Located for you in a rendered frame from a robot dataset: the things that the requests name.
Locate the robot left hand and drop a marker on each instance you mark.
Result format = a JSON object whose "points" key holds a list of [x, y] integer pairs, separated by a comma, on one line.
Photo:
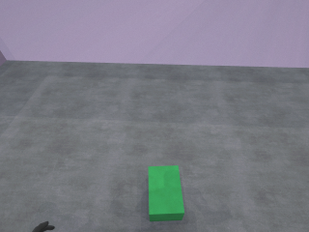
{"points": [[43, 227]]}

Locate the carton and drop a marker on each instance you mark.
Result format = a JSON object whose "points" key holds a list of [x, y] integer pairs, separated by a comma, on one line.
{"points": [[165, 193]]}

